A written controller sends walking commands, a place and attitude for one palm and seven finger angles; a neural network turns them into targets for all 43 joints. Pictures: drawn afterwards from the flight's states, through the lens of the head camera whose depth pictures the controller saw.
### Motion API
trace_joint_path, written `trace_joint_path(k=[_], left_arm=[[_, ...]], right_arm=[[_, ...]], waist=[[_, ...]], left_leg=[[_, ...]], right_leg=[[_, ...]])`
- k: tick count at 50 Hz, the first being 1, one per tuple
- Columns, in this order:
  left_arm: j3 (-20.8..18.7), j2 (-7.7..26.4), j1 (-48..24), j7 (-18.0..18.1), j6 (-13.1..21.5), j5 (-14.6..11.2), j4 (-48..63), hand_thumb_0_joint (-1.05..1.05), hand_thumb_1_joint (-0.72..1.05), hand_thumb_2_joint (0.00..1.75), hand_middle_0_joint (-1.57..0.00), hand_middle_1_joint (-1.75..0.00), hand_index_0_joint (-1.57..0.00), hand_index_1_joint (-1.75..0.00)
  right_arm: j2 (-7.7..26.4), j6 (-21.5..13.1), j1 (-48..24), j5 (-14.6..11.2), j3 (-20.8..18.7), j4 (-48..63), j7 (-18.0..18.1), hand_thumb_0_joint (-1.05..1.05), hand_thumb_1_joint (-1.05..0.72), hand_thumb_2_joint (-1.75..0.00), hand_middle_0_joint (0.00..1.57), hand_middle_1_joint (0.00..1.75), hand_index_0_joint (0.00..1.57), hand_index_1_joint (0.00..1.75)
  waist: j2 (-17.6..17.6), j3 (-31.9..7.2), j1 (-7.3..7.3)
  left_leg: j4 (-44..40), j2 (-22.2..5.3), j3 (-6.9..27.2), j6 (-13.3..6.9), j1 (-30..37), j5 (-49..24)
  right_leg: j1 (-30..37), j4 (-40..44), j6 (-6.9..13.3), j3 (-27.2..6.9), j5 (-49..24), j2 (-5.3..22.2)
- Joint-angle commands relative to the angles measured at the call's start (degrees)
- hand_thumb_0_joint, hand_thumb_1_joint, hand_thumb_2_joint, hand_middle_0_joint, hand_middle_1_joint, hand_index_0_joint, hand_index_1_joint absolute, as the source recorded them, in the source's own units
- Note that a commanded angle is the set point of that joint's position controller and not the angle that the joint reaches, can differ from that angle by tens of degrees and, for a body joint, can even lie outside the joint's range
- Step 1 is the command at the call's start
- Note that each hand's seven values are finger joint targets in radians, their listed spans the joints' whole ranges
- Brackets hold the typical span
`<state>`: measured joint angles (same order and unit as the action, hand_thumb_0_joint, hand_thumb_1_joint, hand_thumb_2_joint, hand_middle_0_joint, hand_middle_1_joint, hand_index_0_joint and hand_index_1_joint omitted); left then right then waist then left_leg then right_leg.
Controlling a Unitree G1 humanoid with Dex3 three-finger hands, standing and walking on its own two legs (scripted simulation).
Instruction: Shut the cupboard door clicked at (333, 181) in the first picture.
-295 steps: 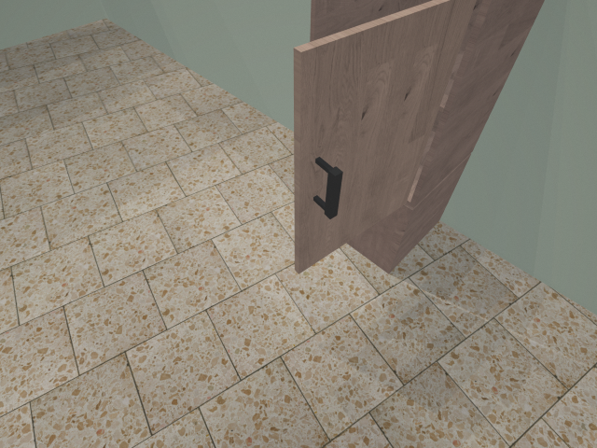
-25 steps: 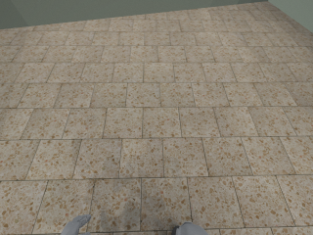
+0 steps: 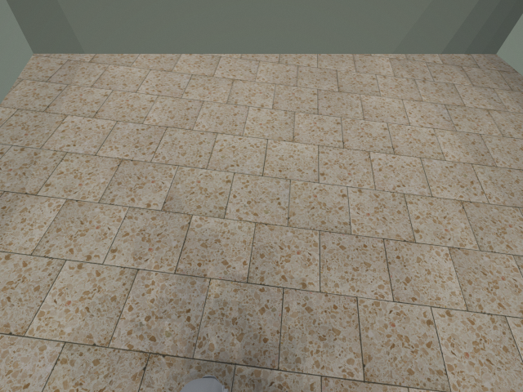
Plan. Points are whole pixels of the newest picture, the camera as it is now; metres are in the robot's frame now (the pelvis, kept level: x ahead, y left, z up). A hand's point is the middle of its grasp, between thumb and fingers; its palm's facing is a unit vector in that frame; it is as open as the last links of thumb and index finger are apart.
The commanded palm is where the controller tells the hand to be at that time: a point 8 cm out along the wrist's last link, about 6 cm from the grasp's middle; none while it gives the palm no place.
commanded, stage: walk to a spot facing it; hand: left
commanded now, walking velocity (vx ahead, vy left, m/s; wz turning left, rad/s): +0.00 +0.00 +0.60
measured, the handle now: out of the picture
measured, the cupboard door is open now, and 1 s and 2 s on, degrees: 82 82 82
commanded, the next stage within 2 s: none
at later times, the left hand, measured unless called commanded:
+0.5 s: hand out of the picture +0.06 +0.14 -0.14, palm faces +0.32 -0.91 -0.26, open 7.4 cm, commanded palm none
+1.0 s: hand out of the picture +0.07 +0.13 -0.14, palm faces +0.59 -0.75 -0.31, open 7.4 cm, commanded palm none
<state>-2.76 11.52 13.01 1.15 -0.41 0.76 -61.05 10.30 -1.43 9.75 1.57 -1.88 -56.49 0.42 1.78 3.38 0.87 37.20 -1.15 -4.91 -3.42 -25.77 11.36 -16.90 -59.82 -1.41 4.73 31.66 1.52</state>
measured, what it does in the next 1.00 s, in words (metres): walks ahead, turning left: right foot, then left foot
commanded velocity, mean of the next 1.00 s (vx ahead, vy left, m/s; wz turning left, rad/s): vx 0.00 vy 0.00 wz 0.60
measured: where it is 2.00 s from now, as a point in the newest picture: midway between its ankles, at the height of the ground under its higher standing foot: outside the picture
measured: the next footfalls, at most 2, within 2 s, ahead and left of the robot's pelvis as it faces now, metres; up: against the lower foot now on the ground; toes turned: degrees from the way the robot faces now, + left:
right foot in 0.28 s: +0.09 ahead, -0.17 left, +0.00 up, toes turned +9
left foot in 0.62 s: +0.08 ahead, +0.08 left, +0.00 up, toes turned +30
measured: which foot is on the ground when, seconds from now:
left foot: down 0.00-0.28, up 0.30-0.60, down 0.62-0.90, up 0.92-1.00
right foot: up 0.00-0.26, down 0.28-0.60, up 0.62-0.88, down 0.90-1.00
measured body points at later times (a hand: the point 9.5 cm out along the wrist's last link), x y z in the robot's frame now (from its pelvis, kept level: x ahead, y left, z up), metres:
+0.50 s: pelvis +0.07 -0.07 +0.02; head +0.12 -0.06 +0.47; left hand +0.04 +0.19 -0.12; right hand +0.24 -0.29 -0.12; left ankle +0.04 +0.07 -0.67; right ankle +0.05 -0.18 -0.72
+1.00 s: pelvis +0.12 -0.09 +0.01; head +0.19 -0.08 +0.45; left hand +0.04 +0.17 -0.11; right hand +0.36 -0.24 -0.15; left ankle +0.03 +0.01 -0.65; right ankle +0.19 -0.18 -0.72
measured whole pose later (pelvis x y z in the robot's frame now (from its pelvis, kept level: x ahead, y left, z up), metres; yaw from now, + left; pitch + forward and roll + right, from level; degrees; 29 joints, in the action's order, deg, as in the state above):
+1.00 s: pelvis +0.12 -0.09 +0.01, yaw +39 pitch +1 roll +1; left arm -2.4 12.0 9.9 1.2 -0.5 1.5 -48.6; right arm 15.1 4.6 6.9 0.9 -4.7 -52.3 -1.0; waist -2.1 6.3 0.7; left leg 62.2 1.3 2.3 2.3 -29.4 27.7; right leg -17.9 -36.6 0.2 5.6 19.8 4.7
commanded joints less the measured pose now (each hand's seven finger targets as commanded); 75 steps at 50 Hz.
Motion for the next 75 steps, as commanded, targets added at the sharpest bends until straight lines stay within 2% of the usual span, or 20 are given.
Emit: trace_joint_path(k=[1, 12, 14, 15, 19, 27, 29, 30, 31, 42, 44, 45, 46, 50, 57, 61, 63, 64, 68, 75], left_arm=[[-1.5, 3.9, -1.0, -0.6, 0.6, 0.2, 7.1, 0.0, 0.9, 0.9, -0.2, -0.3, -0.2, -0.3], [-2.7, 5.8, 5.6, 0.0, 0.0, 0.3, 10.2, 0.0, 0.9, 0.9, -0.2, -0.3, -0.2, -0.3], [-3.8, 14.2, 5.4, 0.7, 0.5, 1.5, 12.0, 0.0, 0.9, 0.9, -0.2, -0.3, -0.2, -0.3], [-3.6, 13.8, 1.7, 1.0, 0.7, 1.1, 13.5, 0.0, 0.9, 0.9, -0.2, -0.3, -0.2, -0.3], [-1.9, 8.6, -2.0, 0.8, 1.6, 0.9, 13.4, 0.0, 0.9, 0.9, -0.2, -0.3, -0.2, -0.3], [-3.0, 13.9, 3.4, 0.5, 1.6, 0.7, 11.3, 0.0, 0.9, 0.9, -0.2, -0.3, -0.2, -0.3], [-3.0, 13.7, 1.2, 0.1, 1.5, -0.1, 12.5, 0.0, 0.9, 0.9, -0.2, -0.3, -0.2, -0.3], [-2.0, 9.2, -0.5, -0.3, 1.1, -0.5, 15.0, 0.0, 0.9, 0.9, -0.2, -0.3, -0.2, -0.3], [-1.4, 8.5, -4.0, 0.3, 0.3, -0.1, 17.4, 0.0, 0.9, 0.9, -0.2, -0.3, -0.2, -0.3], [-2.2, 6.7, 1.2, -0.8, -0.7, 0.2, 13.9, 0.0, 0.9, 0.9, -0.2, -0.3, -0.2, -0.3], [-3.3, 11.3, 6.1, -0.1, 0.5, 0.9, 13.6, 0.0, 0.9, 0.9, -0.2, -0.3, -0.2, -0.3], [-4.0, 16.6, 6.0, 0.4, 0.9, 1.5, 14.5, 0.0, 0.9, 0.9, -0.2, -0.3, -0.2, -0.3], [-3.4, 15.9, 4.4, 0.7, 1.0, 0.9, 14.9, 0.0, 0.9, 0.9, -0.2, -0.3, -0.2, -0.3], [-1.8, 9.5, -2.1, 1.1, 1.2, 0.8, 16.2, 0.0, 0.9, 0.9, -0.2, -0.3, -0.2, -0.3], [-3.0, 12.6, 3.3, 1.0, 1.4, 1.0, 13.3, 0.0, 0.9, 0.9, -0.2, -0.3, -0.2, -0.3], [-3.5, 12.8, 1.9, 0.3, 1.0, 0.2, 12.8, 0.0, 0.9, 0.9, -0.2, -0.3, -0.2, -0.3], [-1.7, 6.7, -2.1, -0.3, 0.5, -0.5, 17.1, 0.0, 0.9, 0.9, -0.2, -0.3, -0.2, -0.3], [-1.6, 8.2, -6.2, 0.3, -0.6, 0.4, 17.9, 0.0, 0.9, 0.9, -0.2, -0.3, -0.2, -0.3], [-2.1, 7.4, -4.6, -0.3, -1.2, 0.2, 14.3, 0.0, 0.9, 0.9, -0.2, -0.3, -0.2, -0.3], [-1.7, 6.6, -6.7, -0.5, -1.2, 0.1, 15.5, 0.0, 0.9, 0.9, -0.2, -0.3, -0.2, -0.3]], right_arm=[[11.3, 0.7, 3.5, 0.1, -2.8, 3.3, 1.0, 0.0, -0.9, -0.9, 0.2, 0.3, 0.2, 0.3], [12.7, 3.5, -2.9, -0.2, -5.4, 8.5, -0.3, 0.0, -0.9, -0.9, 0.2, 0.3, 0.2, 0.3], [7.3, 3.2, -5.7, -0.7, -4.5, 11.3, -1.1, 0.0, -0.9, -0.9, 0.2, 0.3, 0.2, 0.3], [9.9, 3.5, -5.0, -0.4, -5.0, 11.3, -1.3, 0.0, -0.9, -0.9, 0.2, 0.3, 0.2, 0.3], [6.9, 4.1, -3.9, -0.6, -3.7, 8.7, -2.0, 0.0, -0.9, -0.9, 0.2, 0.3, 0.2, 0.3], [7.5, 3.3, -5.5, -0.9, -2.3, 9.7, -2.1, 0.0, -0.9, -0.9, 0.2, 0.3, 0.2, 0.3], [12.2, 2.8, 2.5, -0.3, -3.7, 7.8, -1.8, 0.0, -0.9, -0.9, 0.2, 0.3, 0.2, 0.3], [18.5, 2.6, 6.7, 0.0, -5.4, 7.5, -1.6, 0.0, -0.9, -0.9, 0.2, 0.3, 0.2, 0.3], [20.7, 3.1, 10.5, -0.6, -5.7, 6.1, -1.3, 0.0, -0.9, -0.9, 0.2, 0.3, 0.2, 0.3], [16.1, 3.6, -5.8, 0.0, -5.2, 10.4, -0.4, 0.0, -0.9, -0.9, 0.2, 0.3, 0.2, 0.3], [12.2, 3.7, -6.3, -0.9, -4.8, 11.6, -0.8, 0.0, -0.9, -0.9, 0.2, 0.3, 0.2, 0.3], [8.4, 3.5, -6.4, -1.1, -4.2, 13.1, -1.2, 0.0, -0.9, -0.9, 0.2, 0.3, 0.2, 0.3], [10.4, 3.8, -6.6, -0.6, -4.6, 12.8, -1.3, 0.0, -0.9, -0.9, 0.2, 0.3, 0.2, 0.3], [8.0, 4.6, -4.7, -0.9, -3.7, 9.5, -2.1, 0.0, -0.9, -0.9, 0.2, 0.3, 0.2, 0.3], [5.8, 4.0, -8.2, -1.3, -2.3, 9.9, -2.5, 0.0, -0.9, -0.9, 0.2, 0.3, 0.2, 0.3], [8.6, 3.2, -1.5, -0.9, -3.1, 8.7, -2.1, 0.0, -0.9, -0.9, 0.2, 0.3, 0.2, 0.3], [19.7, 2.8, 7.7, -0.3, -5.8, 7.2, -1.4, 0.0, -0.9, -0.9, 0.2, 0.3, 0.2, 0.3], [19.4, 3.1, 10.0, -0.6, -5.7, 5.6, -0.7, 0.0, -0.9, -0.9, 0.2, 0.3, 0.2, 0.3], [14.2, 2.3, 0.9, -0.4, -4.1, 7.8, 0.5, 0.0, -0.9, -0.9, 0.2, 0.3, 0.2, 0.3], [14.9, 2.5, 1.2, 0.0, -4.7, 7.5, 0.1, 0.0, -0.9, -0.9, 0.2, 0.3, 0.2, 0.3]], waist=[[-8.9, -6.1, -0.52], [-7.3, -7.9, -3.28], [17.9, -3.9, -5.29], [11.6, -3.6, -3.18], [10.2, -3.3, -0.36], [11.1, -7.7, -1.81], [3.3, -12.5, 3.14], [-15.0, -14.2, 5.35], [-13.8, -14.1, 6.18], [-10.9, -5.4, -2.15], [2.0, -6.6, -4.94], [18.5, -6.2, -5.32], [15.2, -6.0, -4.61], [12.1, -5.4, -0.39], [10.2, -6.9, -3.54], [5.9, -9.5, 0.28], [-21.2, -12.9, 5.55], [-12.2, -12.5, 6.17], [-10.2, -6.9, 0.59], [-9.8, -5.4, 0.72]], left_leg=[[-20.2, -15.5, 21.4, -6.1, 7.7, -6.8], [-13.9, -5.9, 21.3, -1.3, -4.2, 10.2], [14.5, 5.4, 4.8, 6.0, -16.9, 20.8], [24.9, 2.0, 7.2, 5.3, -13.2, 20.6], [25.9, -0.8, 3.4, 7.2, -10.6, 13.9], [-2.9, 3.0, -4.5, 5.6, 3.7, 8.0], [-10.4, -1.5, -0.5, 2.5, 23.3, -13.2], [-10.7, -18.6, 22.0, -6.4, 34.7, -38.1], [-11.2, -24.8, 25.7, -12.0, 31.3, -45.1], [-12.3, -9.0, 18.5, -3.2, 3.3, -3.9], [0.6, -1.4, 12.9, 1.9, -5.9, 6.7], [16.2, 5.9, 4.5, 6.0, -11.9, 22.9], [28.3, 2.4, 8.4, 5.1, -10.2, 24.4], [31.2, -0.6, 5.4, 7.0, -7.7, 15.0], [7.5, 0.3, -0.9, 6.6, -1.0, 15.2], [-10.6, 1.1, -2.0, 4.6, 14.9, 0.8], [-14.1, -24.3, 29.7, -10.4, 32.0, -41.9], [-13.4, -25.1, 27.9, -12.3, 29.8, -37.8], [-15.0, -13.6, 16.6, -6.1, 20.1, -28.2], [-15.4, -11.2, 18.5, -5.7, 16.2, -20.2]], right_leg=[[-10.6, -6.5, -1.5, -5.2, -5.1, 2.9], [11.9, 32.9, -0.7, -2.9, -13.1, -0.5], [11.9, 50.5, 9.6, -29.9, -5.1, 25.6], [5.1, 48.8, 11.5, -26.8, -9.5, 27.5], [10.5, 38.1, 7.8, -5.5, -45.1, 16.7], [18.4, 25.7, 4.8, 2.2, -66.3, 17.1], [5.4, 11.6, 0.6, 5.7, -53.9, 15.5], [-13.4, -3.1, -3.5, 6.3, -9.8, 6.6], [-16.4, -9.1, -2.9, -0.8, 6.7, 4.9], [3.5, 20.9, -2.7, -0.2, -11.3, -1.2], [14.1, 38.6, -0.4, -9.0, -14.6, 7.7], [14.4, 45.3, 6.5, -27.3, -19.5, 24.0], [8.9, 44.8, 10.2, -26.3, -23.0, 27.0], [9.2, 38.1, 7.6, -6.8, -42.6, 16.8], [16.8, 33.9, 7.9, -1.2, -52.7, 19.3], [9.6, 22.4, 2.9, 4.1, -48.6, 18.0], [-17.7, -2.3, -4.2, 5.1, 7.6, 5.7], [-19.4, -7.2, -3.4, -2.3, 7.1, 6.2], [-17.1, -8.4, -4.0, -4.8, -6.9, 5.1], [-9.8, 8.4, -3.8, -3.2, -6.7, 1.8]])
